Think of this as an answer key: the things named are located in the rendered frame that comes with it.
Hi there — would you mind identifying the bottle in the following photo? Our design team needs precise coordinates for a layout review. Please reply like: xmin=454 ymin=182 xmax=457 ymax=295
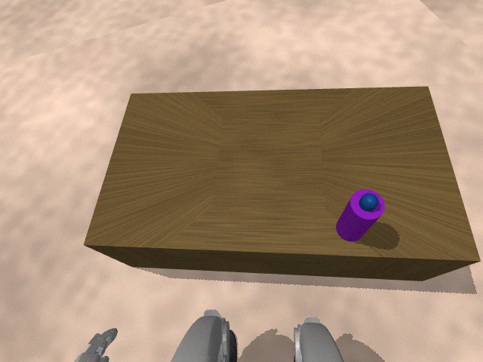
xmin=336 ymin=189 xmax=385 ymax=241

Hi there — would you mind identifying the left robot hand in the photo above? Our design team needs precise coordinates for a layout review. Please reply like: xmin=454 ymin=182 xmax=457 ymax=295
xmin=74 ymin=328 xmax=118 ymax=362

